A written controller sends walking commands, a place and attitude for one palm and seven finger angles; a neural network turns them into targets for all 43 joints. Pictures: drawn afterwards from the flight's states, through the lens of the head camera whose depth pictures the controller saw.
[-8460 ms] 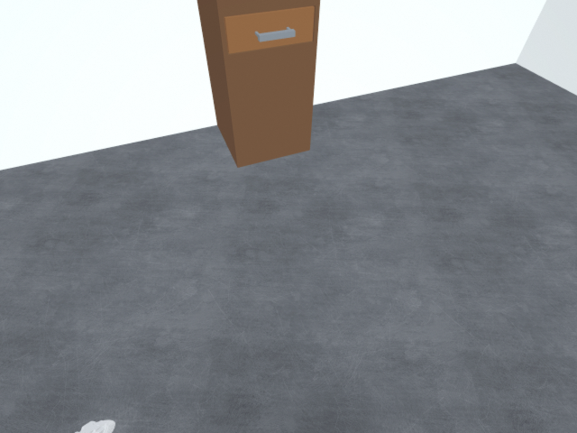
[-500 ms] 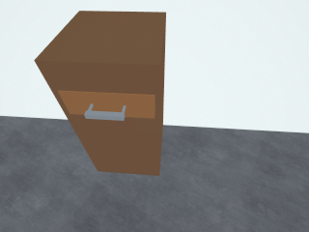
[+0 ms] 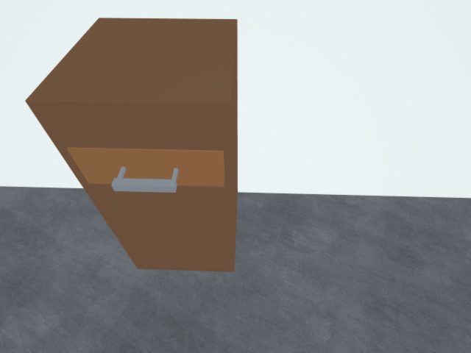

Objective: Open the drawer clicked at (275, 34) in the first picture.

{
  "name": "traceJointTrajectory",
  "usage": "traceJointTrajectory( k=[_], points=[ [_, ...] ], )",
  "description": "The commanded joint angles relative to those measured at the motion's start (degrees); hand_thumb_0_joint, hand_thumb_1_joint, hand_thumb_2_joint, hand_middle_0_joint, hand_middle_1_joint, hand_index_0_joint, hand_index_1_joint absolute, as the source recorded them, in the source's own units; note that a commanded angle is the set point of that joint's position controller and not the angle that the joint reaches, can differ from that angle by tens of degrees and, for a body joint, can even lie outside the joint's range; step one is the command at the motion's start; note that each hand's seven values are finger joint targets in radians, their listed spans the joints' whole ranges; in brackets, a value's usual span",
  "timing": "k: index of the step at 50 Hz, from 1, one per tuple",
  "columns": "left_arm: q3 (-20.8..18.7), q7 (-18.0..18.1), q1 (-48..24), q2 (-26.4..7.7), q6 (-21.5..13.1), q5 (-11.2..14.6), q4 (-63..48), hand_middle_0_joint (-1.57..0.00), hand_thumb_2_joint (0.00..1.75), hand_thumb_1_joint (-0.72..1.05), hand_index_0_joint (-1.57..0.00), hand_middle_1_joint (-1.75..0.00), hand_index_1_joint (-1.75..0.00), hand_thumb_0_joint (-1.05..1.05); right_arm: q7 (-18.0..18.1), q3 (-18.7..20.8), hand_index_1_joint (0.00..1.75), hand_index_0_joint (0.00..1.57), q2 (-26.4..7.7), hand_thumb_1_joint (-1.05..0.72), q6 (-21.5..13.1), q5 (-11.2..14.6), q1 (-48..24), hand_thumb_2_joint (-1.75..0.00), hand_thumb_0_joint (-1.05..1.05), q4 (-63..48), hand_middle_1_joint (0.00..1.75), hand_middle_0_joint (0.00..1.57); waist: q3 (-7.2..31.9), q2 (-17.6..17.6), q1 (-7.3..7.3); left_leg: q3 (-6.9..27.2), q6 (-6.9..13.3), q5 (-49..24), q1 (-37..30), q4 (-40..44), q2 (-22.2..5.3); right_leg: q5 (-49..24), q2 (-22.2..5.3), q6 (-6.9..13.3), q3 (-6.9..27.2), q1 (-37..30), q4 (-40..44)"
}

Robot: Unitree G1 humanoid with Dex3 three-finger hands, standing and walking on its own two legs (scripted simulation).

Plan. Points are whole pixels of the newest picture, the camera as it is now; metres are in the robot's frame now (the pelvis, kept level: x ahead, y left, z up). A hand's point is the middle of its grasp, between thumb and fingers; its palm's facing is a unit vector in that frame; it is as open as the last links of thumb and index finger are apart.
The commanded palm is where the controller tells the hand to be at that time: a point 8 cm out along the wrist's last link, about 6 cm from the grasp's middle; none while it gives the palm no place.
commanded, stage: come to a stop and stand still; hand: left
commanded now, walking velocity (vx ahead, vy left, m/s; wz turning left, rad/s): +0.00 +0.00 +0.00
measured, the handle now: (147, 178) +0.53 +0.26 -0.09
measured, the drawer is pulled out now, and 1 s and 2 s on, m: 0.00 0.00 0.00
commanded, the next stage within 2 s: look again from close up in 0.16 s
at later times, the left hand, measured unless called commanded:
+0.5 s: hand out of the picture -0.02 +0.18 -0.18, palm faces +0.03 -0.98 -0.20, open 7.4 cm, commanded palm none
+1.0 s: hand out of the picture +0.05 +0.22 -0.12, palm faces -0.08 -0.88 -0.46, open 7.3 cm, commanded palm +0.09 +0.24 -0.06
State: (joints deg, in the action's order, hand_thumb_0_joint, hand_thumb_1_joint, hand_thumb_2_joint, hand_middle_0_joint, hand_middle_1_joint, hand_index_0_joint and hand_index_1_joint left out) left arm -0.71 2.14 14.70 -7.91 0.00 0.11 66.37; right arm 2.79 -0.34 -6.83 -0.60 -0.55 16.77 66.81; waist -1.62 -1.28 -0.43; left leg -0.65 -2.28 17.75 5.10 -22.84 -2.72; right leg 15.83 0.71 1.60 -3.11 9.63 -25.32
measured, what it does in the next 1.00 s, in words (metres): stands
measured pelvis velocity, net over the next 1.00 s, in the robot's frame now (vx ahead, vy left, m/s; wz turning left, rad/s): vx -0.03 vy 0.02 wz -0.02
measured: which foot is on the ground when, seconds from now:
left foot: down 0.00-1.00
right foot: down 0.00-1.00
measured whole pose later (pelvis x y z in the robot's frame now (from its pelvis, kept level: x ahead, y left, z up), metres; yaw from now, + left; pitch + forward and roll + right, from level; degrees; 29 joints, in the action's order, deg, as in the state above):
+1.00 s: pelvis -0.03 +0.02 -0.01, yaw -1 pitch +0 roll +1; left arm 4.3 9.9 28.5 -12.6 4.8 -9.8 22.6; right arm 5.2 -0.6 -10.3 -11.1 2.4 21.7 54.6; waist -0.1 -1.2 0.9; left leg -4.4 0.7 17.8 13.1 -30.3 0.1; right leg 17.3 -1.7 0.1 -0.7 16.7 -33.5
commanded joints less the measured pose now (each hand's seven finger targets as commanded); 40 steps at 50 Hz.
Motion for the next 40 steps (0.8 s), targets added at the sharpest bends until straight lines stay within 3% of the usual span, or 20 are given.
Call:
traceJointTrajectory(
  k=[1,6,12,13,14,15,16,17,19,20,22,26,28,31,40],
  points=[
    [-0.7,0.1,4.3,-5.2,-1.0,-0.1,-1.4,-0.2,0.9,0.9,-0.2,-0.3,-0.3,0.0,0.4,1.0,0.3,0.2,-4.7,-0.9,-0.4,0.0,4.9,-0.9,0.0,-0.7,0.3,0.2,-0.2,2.1,0.49,1.5,2.2,-17.6,3.0,2.0,-3.6,-23.1,-7.1,0.7,4.9,-3.6,3.3],
    [-0.8,0.2,4.4,-5.4,-1.2,-0.1,-1.7,-0.2,0.9,0.9,-0.2,-0.3,-0.3,0.0,0.4,1.0,0.3,0.2,-4.8,-0.9,-0.4,0.0,4.9,-0.9,0.0,-0.7,0.3,0.2,0.5,1.8,0.43,1.2,2.1,-18.2,2.2,1.6,-3.6,-24.5,-7.1,0.8,4.9,-4.0,3.2],
    [-0.7,0.3,4.5,-5.3,-1.0,-0.2,-2.0,-0.2,0.9,0.9,-0.2,-0.3,-0.3,0.0,0.4,1.0,0.3,0.2,-4.8,-0.9,-0.1,0.0,4.5,-0.9,0.0,-1.0,0.3,0.2,-1.7,1.9,0.52,1.3,2.1,-15.1,2.5,2.2,-3.5,-20.1,-6.8,0.7,5.1,-2.2,4.5],
    [-1.3,2.7,10.7,-8.1,-3.0,-1.3,0.0,-0.2,0.9,0.9,-0.2,-0.3,-0.3,0.0,-0.6,1.6,0.3,0.2,-7.6,-0.9,-1.1,0.4,-3.0,-0.9,0.0,-5.3,0.3,0.2,-3.3,7.0,3.92,-2.7,0.9,-11.7,11.3,-13.8,-2.2,-54.0,-10.8,-3.2,9.8,-3.7,2.3],
    [-1.8,2.4,10.7,-10.3,-3.6,-1.3,-2.7,-0.2,0.9,0.9,-0.2,-0.3,-0.3,0.0,-0.8,1.5,0.3,0.2,-4.4,-0.9,-0.5,0.4,-0.3,-0.9,0.0,-8.6,0.3,0.2,1.3,7.0,1.19,0.9,2.5,5.9,14.0,-16.3,-1.2,-57.5,-15.7,0.2,13.0,-7.8,1.5],
    [-0.8,1.9,8.1,-8.6,-3.6,-1.6,-3.6,-0.2,0.9,0.9,-0.2,-0.3,-0.3,0.0,-1.0,1.4,0.3,0.2,-3.6,-0.9,-0.5,0.6,0.2,-0.9,0.0,-8.5,0.3,0.2,2.7,5.2,0.1,0.2,2.3,7.2,12.4,-16.0,-1.4,-47.9,-14.7,3.8,10.3,-5.2,2.2],
    [-0.9,1.7,5.6,-8.1,-3.4,-1.5,-5.0,-0.2,0.9,0.9,-0.2,-0.3,-0.3,0.0,-1.1,1.3,0.3,0.2,-3.1,-0.9,-0.5,0.6,3.1,-0.9,0.0,-8.5,0.3,0.2,5.6,4.4,-1.39,-0.5,2.2,4.4,9.0,-11.7,-0.5,-38.5,-13.0,5.1,8.4,-4.1,1.4],
    [-0.8,1.3,3.3,-8.3,-2.9,-1.0,-5.9,-0.2,0.9,0.9,-0.2,-0.3,-0.3,0.0,-1.4,1.2,0.3,0.2,-3.1,-0.9,-0.3,0.3,5.6,-0.9,0.0,-7.4,0.3,0.2,6.4,1.5,-2.32,-1.3,2.5,-1.4,4.4,-6.1,-0.2,-27.0,-11.1,4.6,6.8,-1.6,0.2],
    [-0.3,0.8,3.8,-5.9,-2.1,-0.5,-6.2,-0.2,0.9,0.9,-0.2,-0.3,-0.3,0.0,-1.4,1.1,0.3,0.2,-6.0,-0.9,-0.7,-0.4,5.9,-0.9,0.0,-7.4,0.3,0.2,0.9,-2.1,-1.08,2.3,4.0,-8.1,7.1,-2.3,-3.9,-8.4,-6.3,1.9,5.2,3.2,-0.3],
    [-0.2,0.6,3.8,-5.7,-1.6,-0.8,-6.3,-0.2,0.9,0.9,-0.2,-0.3,-0.3,0.0,-1.4,1.0,0.3,0.2,-6.5,-0.9,-0.7,-0.4,4.4,-0.9,0.0,-7.9,0.3,0.2,-2.3,-3.9,-0.4,3.3,4.3,-6.7,9.9,-1.2,-4.2,-3.3,-5.3,1.5,4.7,3.8,0.2],
    [0.1,0.3,4.5,-5.7,-1.2,-1.0,-5.9,-0.2,0.9,0.9,-0.2,-0.3,-0.3,0.0,-1.3,0.8,0.3,0.2,-6.7,-0.9,-0.8,-0.4,3.2,-0.9,0.0,-8.5,0.3,0.2,-5.6,-4.4,0.25,4.3,4.8,-5.1,12.1,1.1,-4.2,-0.9,-4.5,1.1,4.5,4.2,0.3],
    [0.5,-0.2,5.2,-5.6,-1.0,-0.8,-5.7,-0.2,0.9,0.9,-0.2,-0.3,-0.3,0.0,-1.2,0.5,0.3,0.2,-7.7,-0.9,-0.9,-0.3,3.8,-0.9,0.0,-8.5,0.3,0.2,-5.3,1.1,0.31,4.3,5.0,-0.8,11.7,2.9,-3.5,0.5,-4.7,0.8,5.2,4.1,1.1],
    [0.6,-0.3,5.5,-5.6,-0.9,-0.9,-5.7,-0.2,0.9,0.9,-0.2,-0.3,-0.3,0.0,-1.2,0.4,0.3,0.2,-8.0,-0.9,-1.0,-0.4,3.8,-0.9,0.0,-7.9,0.3,0.2,-5.7,-0.2,0.58,4.6,5.2,-0.2,11.6,3.9,-3.5,0.2,-4.7,0.7,5.0,4.1,0.8],
    [0.6,-0.3,5.9,-5.5,-0.9,-0.9,-5.5,-0.2,0.9,0.9,-0.2,-0.3,-0.3,0.0,-1.2,0.2,0.3,0.2,-8.1,-0.9,-1.0,-0.4,4.1,-0.9,0.0,-7.4,0.3,0.2,-5.8,0.7,0.74,4.7,5.2,2.1,12.3,5.0,-3.3,0.6,-4.8,0.7,5.2,3.9,0.9],
    [0.5,-0.3,6.7,-5.2,-1.3,-0.7,-4.4,-0.2,0.9,0.9,-0.2,-0.3,-0.3,0.0,-1.1,-0.2,0.3,0.2,-6.8,-0.9,-1.3,-0.2,5.4,-0.9,0.0,-4.7,0.3,0.2,-3.4,2.1,0.79,3.1,5.1,-5.1,9.3,2.9,-2.7,-4.2,-5.8,0.7,5.6,2.8,1.1]
  ],
)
